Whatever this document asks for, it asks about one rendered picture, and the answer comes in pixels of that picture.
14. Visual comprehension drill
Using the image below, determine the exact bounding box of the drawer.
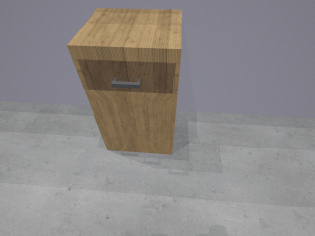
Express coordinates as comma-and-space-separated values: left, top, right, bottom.
78, 59, 175, 94

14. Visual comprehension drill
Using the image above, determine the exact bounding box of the cabinet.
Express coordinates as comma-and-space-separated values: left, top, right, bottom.
67, 8, 182, 155

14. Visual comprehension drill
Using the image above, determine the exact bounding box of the handle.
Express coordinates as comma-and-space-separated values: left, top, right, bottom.
111, 77, 141, 89

